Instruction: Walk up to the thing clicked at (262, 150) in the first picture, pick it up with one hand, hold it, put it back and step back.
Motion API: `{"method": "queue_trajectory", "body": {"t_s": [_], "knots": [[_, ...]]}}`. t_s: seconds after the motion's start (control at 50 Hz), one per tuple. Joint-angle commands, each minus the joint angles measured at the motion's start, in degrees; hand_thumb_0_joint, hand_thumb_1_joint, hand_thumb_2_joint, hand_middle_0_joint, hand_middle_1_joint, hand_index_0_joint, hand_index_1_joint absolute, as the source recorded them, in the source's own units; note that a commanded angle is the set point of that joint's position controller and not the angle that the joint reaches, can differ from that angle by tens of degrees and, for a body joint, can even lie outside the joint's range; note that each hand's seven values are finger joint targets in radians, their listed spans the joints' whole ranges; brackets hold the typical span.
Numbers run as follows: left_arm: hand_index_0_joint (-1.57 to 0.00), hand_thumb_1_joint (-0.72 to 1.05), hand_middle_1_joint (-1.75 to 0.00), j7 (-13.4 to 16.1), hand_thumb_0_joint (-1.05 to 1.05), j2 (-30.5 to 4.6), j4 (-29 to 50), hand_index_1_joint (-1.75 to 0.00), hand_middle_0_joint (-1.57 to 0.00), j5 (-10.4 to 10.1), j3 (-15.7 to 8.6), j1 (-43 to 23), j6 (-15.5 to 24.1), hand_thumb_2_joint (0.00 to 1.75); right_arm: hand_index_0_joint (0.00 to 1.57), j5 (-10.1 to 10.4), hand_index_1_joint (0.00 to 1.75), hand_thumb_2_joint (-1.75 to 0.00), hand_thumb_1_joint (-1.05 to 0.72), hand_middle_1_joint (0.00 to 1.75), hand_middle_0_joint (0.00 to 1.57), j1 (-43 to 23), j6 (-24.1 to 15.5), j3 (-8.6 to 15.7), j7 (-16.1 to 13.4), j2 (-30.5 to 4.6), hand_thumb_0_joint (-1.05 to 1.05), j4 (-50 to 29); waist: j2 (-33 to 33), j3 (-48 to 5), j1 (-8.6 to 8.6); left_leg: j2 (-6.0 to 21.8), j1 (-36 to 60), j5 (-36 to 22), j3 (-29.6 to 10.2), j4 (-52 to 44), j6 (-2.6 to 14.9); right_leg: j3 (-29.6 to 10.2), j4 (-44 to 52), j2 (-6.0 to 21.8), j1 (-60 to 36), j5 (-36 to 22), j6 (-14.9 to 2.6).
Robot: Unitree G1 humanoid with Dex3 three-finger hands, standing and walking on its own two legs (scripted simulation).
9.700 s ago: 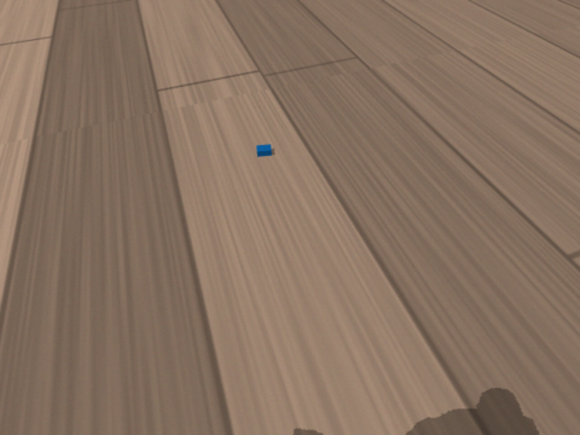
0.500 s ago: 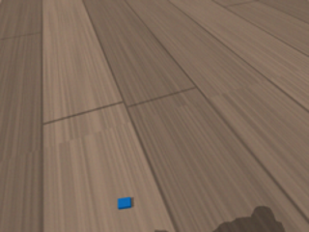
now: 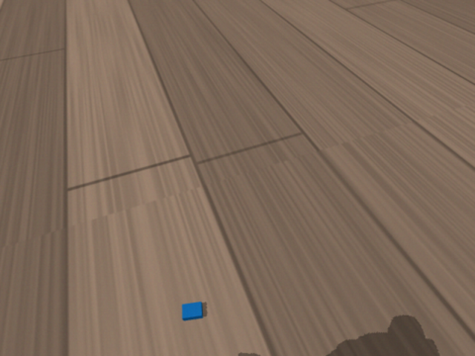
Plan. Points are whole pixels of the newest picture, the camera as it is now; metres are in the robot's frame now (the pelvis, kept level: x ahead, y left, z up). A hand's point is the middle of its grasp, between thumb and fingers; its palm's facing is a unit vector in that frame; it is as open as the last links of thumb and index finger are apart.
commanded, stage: stand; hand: left
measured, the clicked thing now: (192, 311) +0.43 +0.23 -0.77
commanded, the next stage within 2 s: rise first in 1.94 s
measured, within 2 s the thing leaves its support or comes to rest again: neither
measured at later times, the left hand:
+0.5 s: hand out of the picture +0.07 +0.25 -0.16, palm faces -0.02 -0.94 -0.34, open 7.4 cm
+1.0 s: hand out of the picture +0.07 +0.25 -0.16, palm faces -0.02 -0.94 -0.34, open 7.4 cm
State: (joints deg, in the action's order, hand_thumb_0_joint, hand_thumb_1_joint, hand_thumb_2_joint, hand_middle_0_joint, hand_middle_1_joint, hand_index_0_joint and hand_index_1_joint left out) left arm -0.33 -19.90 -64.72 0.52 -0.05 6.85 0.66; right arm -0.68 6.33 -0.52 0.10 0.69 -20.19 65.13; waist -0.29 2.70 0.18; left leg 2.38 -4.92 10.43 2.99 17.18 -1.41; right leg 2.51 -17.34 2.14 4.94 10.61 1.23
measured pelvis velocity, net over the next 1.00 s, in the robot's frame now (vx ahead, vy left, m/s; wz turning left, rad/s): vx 0.00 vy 0.00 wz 0.00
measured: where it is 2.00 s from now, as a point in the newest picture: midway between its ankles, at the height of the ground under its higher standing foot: outside the picture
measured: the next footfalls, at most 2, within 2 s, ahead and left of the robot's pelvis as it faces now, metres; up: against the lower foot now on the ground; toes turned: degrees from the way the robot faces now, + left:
none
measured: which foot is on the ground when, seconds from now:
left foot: down 0.00-1.00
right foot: down 0.00-1.00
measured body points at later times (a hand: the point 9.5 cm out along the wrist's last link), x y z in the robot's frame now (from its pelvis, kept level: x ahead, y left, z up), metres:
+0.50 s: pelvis +0.00 +0.00 +0.00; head +0.01 +0.00 +0.45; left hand +0.07 +0.30 -0.13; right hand +0.07 -0.30 -0.14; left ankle -0.01 +0.13 -0.75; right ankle -0.01 -0.13 -0.75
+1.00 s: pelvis +0.00 +0.00 +0.00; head +0.01 +0.00 +0.45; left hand +0.07 +0.30 -0.13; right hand +0.08 -0.30 -0.13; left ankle -0.01 +0.13 -0.75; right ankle -0.01 -0.13 -0.75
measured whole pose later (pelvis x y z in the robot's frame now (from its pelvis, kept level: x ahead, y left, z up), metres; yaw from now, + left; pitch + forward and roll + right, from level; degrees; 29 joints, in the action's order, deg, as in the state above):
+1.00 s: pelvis +0.00 +0.00 +0.00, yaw +0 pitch -2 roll +0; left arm -0.3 -19.9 -64.7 0.5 -0.2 6.7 0.7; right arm -0.7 6.2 -0.5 0.0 0.6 -20.2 64.8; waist -0.3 2.7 0.1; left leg 2.5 -4.8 10.6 2.8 17.3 -1.5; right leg 2.7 -17.4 2.0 4.7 10.8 1.1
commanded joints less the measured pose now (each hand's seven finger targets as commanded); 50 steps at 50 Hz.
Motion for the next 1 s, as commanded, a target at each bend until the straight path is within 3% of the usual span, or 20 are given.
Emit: {"method": "queue_trajectory", "body": {"t_s": [0.0, 0.36, 0.56, 0.86, 0.98], "knots": [[-0.2, 0.9, -0.3, 0.97, 0.0, -12.57, 3.23, -0.3, -0.2, 0.03, -2.09, -1.89, 1.13, 0.9, 0.2, 0.07, 0.3, -0.9, -0.9, 0.3, 0.2, -1.82, -1.09, 2.16, -1.05, -11.96, 0.0, -3.39, 0.52, -4.2, 0.0, 6.46, 1.04, -9.94, -5.06, -2.34, 2.02, -4.91, 2.81, 6.7, -0.36, -9.92, -2.09], [-0.2, 0.9, -0.3, 0.94, 0.0, -12.59, 3.42, -0.3, -0.2, 0.15, -2.23, -2.11, 1.16, 0.9, 0.2, 0.0, 0.3, -0.9, -0.9, 0.3, 0.2, -1.81, -1.21, 2.13, -1.1, -11.96, 0.0, -3.62, 0.45, -4.97, -0.13, 6.45, 1.14, -11.28, -4.9, -1.93, 2.16, -4.93, 2.52, 6.94, -1.24, -11.89, -2.17], [-0.2, 0.9, -0.3, 0.87, 0.0, -12.69, 3.13, -0.3, -0.2, 0.03, -2.32, -1.81, 1.11, 0.9, 0.2, 0.01, 0.3, -0.9, -0.9, 0.3, 0.2, -1.79, -1.13, 2.09, -1.0, -11.94, 0.0, -3.41, 0.22, -3.45, -0.14, 6.16, 0.22, -8.44, -5.26, -2.8, 1.85, -4.7, 3.1, 6.51, -0.08, -8.26, -2.02], [-0.2, 0.9, -0.3, 0.94, 0.0, -12.43, 3.36, -0.3, -0.2, 0.18, -2.12, -1.45, 1.29, 0.9, 0.2, 0.04, 0.3, -0.9, -0.9, 0.3, 0.2, -1.93, -1.17, 2.17, -1.09, -12.02, 0.0, -3.7, 0.83, -5.04, -0.21, 6.62, 1.79, -12.42, -5.01, -1.47, 2.09, -4.48, 2.32, 6.72, -0.57, -12.53, -2.04], [-0.2, 0.9, -0.3, 0.99, 0.0, -12.51, 3.34, -0.3, -0.2, 0.08, -2.19, -1.69, 1.13, 0.9, 0.2, 0.11, 0.3, -0.9, -0.9, 0.3, 0.2, -2.12, -1.11, 2.16, -1.15, -11.97, 0.0, -3.71, 0.2, -4.33, -0.23, 6.53, 1.26, -11.48, -5.15, -2.06, 2.06, -4.42, 2.43, 6.54, -0.44, -11.15, -2.16]]}}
